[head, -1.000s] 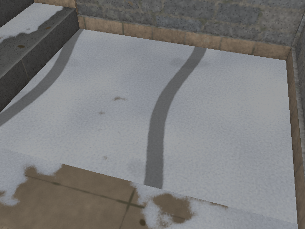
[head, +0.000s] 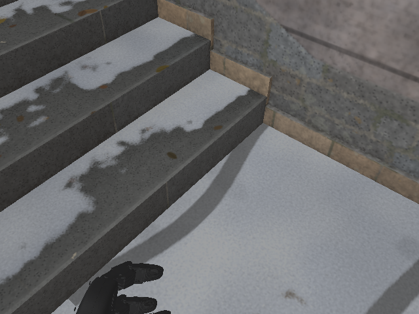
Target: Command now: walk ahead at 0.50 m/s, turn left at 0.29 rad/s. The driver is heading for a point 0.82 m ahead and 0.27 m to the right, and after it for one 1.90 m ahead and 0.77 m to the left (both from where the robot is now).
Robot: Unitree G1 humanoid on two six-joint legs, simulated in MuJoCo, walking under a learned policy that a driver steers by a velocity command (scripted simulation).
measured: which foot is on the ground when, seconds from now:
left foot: down 0.00-0.08, up 0.10-0.52, down 0.54-0.98, up 1.00-1.00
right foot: up 0.00-0.04, down 0.06-0.56, up 0.58-0.96, down 0.98-1.00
